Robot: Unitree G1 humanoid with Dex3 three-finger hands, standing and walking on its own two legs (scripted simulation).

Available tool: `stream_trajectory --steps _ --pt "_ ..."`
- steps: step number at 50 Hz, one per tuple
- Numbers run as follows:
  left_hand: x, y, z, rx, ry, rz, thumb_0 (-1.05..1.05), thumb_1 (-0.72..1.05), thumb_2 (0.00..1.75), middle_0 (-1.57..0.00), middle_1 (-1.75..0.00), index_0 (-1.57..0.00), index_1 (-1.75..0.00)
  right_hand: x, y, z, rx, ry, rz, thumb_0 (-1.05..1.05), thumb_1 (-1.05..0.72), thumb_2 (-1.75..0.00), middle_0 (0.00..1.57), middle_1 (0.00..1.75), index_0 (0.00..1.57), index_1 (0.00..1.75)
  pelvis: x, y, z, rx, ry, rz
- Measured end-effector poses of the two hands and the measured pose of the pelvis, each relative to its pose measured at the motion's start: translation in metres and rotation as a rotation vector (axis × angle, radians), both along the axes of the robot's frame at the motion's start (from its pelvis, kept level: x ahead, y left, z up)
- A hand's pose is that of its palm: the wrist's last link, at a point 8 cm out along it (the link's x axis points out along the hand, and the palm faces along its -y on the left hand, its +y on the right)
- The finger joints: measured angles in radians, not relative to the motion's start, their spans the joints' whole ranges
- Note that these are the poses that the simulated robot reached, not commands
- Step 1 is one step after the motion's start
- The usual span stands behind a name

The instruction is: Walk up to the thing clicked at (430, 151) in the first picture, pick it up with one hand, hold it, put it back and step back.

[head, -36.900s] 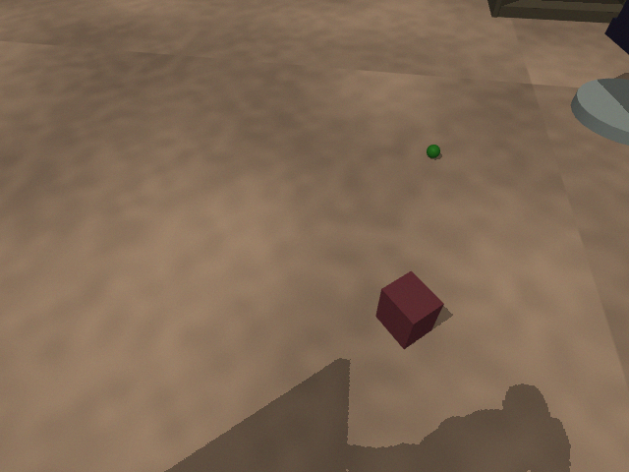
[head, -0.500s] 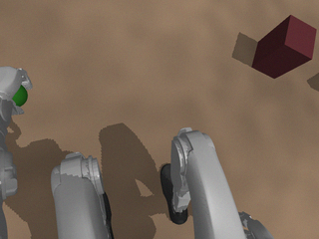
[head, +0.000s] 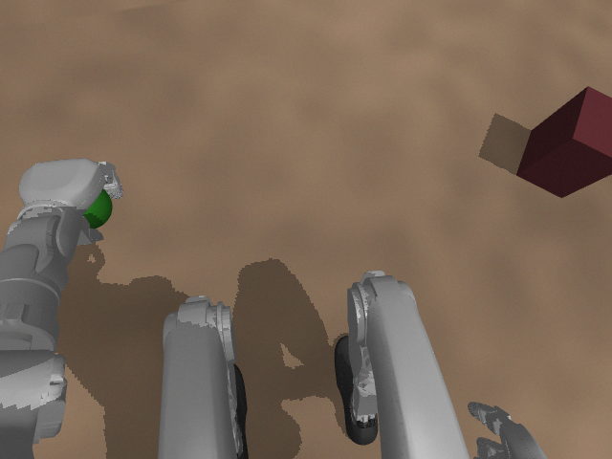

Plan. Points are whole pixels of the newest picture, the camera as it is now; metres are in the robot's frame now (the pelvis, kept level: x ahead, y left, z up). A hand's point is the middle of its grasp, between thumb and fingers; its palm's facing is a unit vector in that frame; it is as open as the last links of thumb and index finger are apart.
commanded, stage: lift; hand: left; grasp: from above
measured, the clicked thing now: (85, 206) +0.46 +0.29 -0.13
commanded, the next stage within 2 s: hold in 1.12 s
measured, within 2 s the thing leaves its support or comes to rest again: neither
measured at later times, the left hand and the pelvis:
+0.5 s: hand out of the picture +0.37 +0.26 +0.10, palm faces -0.44 -0.09 -0.89, open 8.3 cm; pelvis +0.01 +0.00 +0.18, yaw +2 degrees
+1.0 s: hand out of the picture +0.37 +0.23 +0.22, palm faces -0.45 -0.10 -0.89, open 8.3 cm; pelvis +0.05 +0.00 +0.30, yaw +2 degrees
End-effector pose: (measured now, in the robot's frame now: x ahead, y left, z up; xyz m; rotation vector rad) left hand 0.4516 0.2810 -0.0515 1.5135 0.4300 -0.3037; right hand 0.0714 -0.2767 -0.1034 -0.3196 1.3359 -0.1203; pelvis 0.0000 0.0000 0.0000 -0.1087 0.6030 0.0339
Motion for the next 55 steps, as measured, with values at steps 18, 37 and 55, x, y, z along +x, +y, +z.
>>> stream_trajectory --steps 18,37,55 --pt "-0.055 -0.013 0.15 -0.028 -0.031 0.035 -0.01 0.14 0.57 -0.62 -0.74 -0.76 -0.72 0.063 0.017 0.114 0.025 -0.209 -0.025 0.0 -0.92 -0.91 0.2 0.3 0.2 0.3 0.006 0.0 0.121 0.038 -0.111 0.014" --pt "-0.081 -0.033 0.282 -0.023 -0.007 0.049 -0.01 0.15 0.57 -0.61 -0.75 -0.75 -0.73 0.067 0.018 0.244 0.01 -0.293 -0.096 0.01 -0.91 -0.91 0.2 0.3 0.2 0.3 0.035 -0.001 0.249 0.076 -0.297 0.008" --pt "-0.074 -0.046 0.346 -0.026 -0.002 0.064 -0.01 0.13 0.61 -0.61 -0.75 -0.75 -0.74 0.074 0.013 0.303 0.024 -0.288 -0.118 0.01 -0.91 -0.9 0.2 0.3 0.2 0.3 0.058 -0.004 0.312 0.099 -0.411 0.001"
